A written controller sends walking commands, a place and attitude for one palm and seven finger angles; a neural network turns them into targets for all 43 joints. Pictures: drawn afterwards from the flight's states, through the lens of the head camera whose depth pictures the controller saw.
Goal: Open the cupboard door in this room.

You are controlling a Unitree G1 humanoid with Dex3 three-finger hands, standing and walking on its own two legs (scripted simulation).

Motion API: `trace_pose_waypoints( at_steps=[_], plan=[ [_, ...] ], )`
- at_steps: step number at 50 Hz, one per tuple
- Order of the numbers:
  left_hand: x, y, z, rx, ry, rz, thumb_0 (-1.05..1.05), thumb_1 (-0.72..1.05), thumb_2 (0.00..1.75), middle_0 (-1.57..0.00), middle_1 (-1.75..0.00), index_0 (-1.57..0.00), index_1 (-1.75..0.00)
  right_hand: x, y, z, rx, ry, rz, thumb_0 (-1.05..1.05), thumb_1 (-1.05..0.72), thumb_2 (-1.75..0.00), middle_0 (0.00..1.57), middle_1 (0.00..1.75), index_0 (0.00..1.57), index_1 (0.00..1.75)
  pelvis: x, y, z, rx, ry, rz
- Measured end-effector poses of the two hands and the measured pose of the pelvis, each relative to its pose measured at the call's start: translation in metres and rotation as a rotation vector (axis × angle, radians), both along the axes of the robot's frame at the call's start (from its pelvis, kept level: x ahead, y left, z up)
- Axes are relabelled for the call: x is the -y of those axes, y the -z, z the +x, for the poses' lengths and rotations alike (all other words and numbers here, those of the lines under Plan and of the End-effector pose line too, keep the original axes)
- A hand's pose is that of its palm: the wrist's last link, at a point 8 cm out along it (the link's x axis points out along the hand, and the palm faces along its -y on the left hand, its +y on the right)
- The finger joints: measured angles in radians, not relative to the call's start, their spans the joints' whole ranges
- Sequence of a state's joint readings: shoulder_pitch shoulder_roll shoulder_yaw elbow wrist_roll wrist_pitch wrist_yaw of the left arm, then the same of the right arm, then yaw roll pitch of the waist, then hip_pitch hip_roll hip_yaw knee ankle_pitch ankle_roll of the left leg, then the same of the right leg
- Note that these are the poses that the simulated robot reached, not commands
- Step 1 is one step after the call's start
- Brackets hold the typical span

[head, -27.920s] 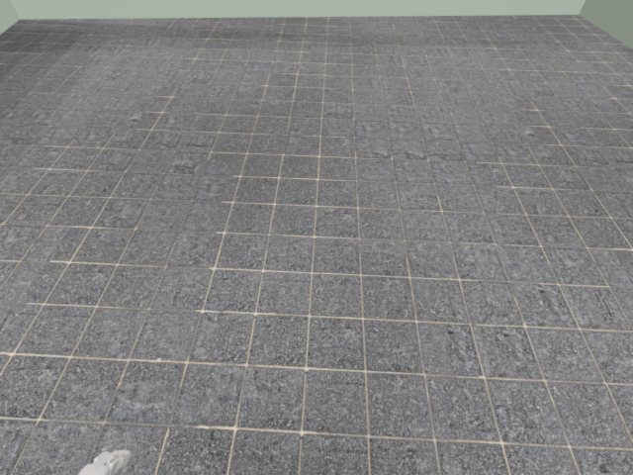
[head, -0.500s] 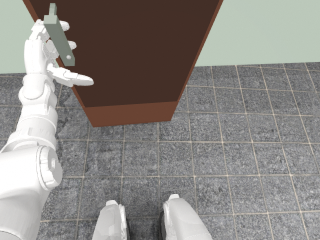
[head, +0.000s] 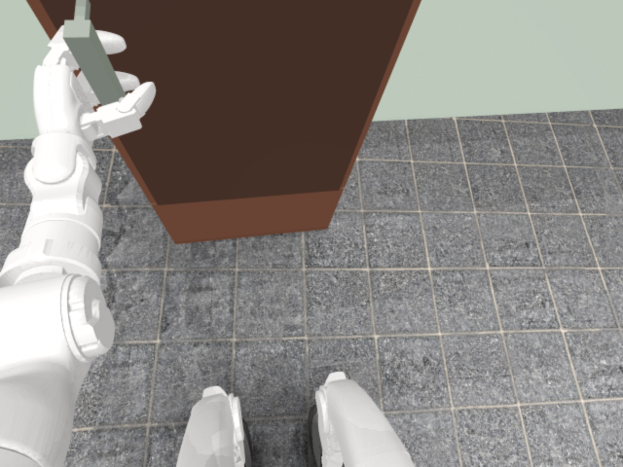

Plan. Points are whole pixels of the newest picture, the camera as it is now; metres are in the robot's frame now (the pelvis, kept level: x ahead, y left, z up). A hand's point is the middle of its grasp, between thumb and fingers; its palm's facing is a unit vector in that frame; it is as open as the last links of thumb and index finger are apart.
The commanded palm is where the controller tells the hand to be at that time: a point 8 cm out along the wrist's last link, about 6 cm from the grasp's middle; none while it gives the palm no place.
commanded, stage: close the thumb around the handle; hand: left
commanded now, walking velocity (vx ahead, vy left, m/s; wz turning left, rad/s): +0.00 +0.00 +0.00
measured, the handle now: (103, 64) +0.60 +0.18 +0.06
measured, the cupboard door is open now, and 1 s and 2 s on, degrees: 0 24 40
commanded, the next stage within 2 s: pull the door open along its arc in 0.22 s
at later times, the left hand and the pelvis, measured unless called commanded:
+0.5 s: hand (123, 106) +0.54 +0.16 +0.06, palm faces +0.03 -1.00 +0.00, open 5.9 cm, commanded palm +0.50 +0.20 +0.06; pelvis +0.00 +0.00 +0.00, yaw +0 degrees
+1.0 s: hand (179, 209) +0.40 +0.10 +0.06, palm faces +0.29 -0.95 +0.08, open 6.3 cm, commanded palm +0.34 +0.14 +0.06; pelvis +0.02 +0.00 +0.03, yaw +1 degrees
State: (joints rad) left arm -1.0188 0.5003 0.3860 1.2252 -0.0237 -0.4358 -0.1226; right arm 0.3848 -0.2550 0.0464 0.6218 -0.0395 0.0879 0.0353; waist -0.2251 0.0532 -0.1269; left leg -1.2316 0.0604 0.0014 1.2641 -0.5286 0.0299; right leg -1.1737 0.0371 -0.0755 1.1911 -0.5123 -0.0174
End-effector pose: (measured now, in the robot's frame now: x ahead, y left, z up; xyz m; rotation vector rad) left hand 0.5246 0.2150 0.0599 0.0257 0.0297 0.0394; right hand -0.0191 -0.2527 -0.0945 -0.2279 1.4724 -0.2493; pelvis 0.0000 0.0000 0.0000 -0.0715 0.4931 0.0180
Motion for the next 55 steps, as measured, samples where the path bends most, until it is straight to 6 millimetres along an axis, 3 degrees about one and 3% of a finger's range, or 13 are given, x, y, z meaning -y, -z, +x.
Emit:
trace_pose_waypoints(
  at_steps=[7, 22, 31, 36, 41, 49, 55],
  plan=[
    [-0.001, -0.003, -0.002, 0.001, 0.016, -0.007, 0.01, 0.69, 0.80, -0.39, -1.33, -0.38, -1.33, 0.000, -0.003, 0.004, 0.011, -0.003, -0.001, 0.00, -0.91, -0.90, 0.20, 0.30, 0.20, 0.30, 0.001, -0.002, 0.002, 0.005, -0.001, 0.000],
    [0.000, -0.002, -0.004, 0.011, 0.008, -0.022, 0.01, 0.69, 0.81, -0.36, -1.35, -0.36, -1.35, 0.001, -0.001, 0.010, 0.041, -0.012, -0.012, 0.00, -0.91, -0.90, 0.20, 0.30, 0.20, 0.30, -0.002, 0.000, -0.001, 0.004, 0.001, -0.002],
    [0.005, -0.001, -0.029, 0.016, 0.012, -0.023, 0.01, 0.70, 0.74, -0.35, -1.35, -0.35, -1.35, -0.007, -0.004, 0.022, 0.067, 0.002, 0.034, 0.01, -0.91, -0.90, 0.20, 0.30, 0.20, 0.30, -0.005, -0.009, 0.006, 0.029, 0.013, 0.011],
    [0.011, -0.001, -0.056, 0.019, 0.028, -0.031, 0.01, 0.69, 0.72, -0.34, -1.34, -0.35, -1.35, -0.010, -0.010, 0.045, 0.125, -0.004, 0.060, 0.01, -0.91, -0.90, 0.20, 0.30, 0.20, 0.30, -0.006, -0.018, 0.013, 0.056, 0.015, 0.019],
    [0.025, 0.000, -0.091, 0.030, -0.026, -0.071, 0.01, 0.68, 0.72, -0.33, -1.34, -0.34, -1.32, -0.010, -0.015, 0.080, 0.214, -0.048, 0.074, 0.01, -0.91, -0.90, 0.20, 0.30, 0.20, 0.30, -0.006, -0.025, 0.019, 0.083, 0.014, 0.025],
    [0.065, 0.000, -0.151, 0.042, -0.240, -0.104, 0.01, 0.66, 0.74, -0.31, -1.34, -0.35, -1.30, -0.016, -0.018, 0.146, 0.364, -0.179, 0.123, 0.01, -0.91, -0.90, 0.20, 0.30, 0.20, 0.30, -0.001, -0.028, 0.021, 0.116, 0.001, 0.040],
    [0.100, -0.002, -0.193, 0.025, -0.334, -0.088, 0.01, 0.66, 0.74, -0.31, -1.33, -0.34, -1.32, -0.026, -0.021, 0.184, 0.460, -0.255, 0.164, 0.01, -0.91, -0.90, 0.19, 0.30, 0.20, 0.30, 0.008, -0.028, 0.019, 0.147, -0.016, 0.053]
  ],
)
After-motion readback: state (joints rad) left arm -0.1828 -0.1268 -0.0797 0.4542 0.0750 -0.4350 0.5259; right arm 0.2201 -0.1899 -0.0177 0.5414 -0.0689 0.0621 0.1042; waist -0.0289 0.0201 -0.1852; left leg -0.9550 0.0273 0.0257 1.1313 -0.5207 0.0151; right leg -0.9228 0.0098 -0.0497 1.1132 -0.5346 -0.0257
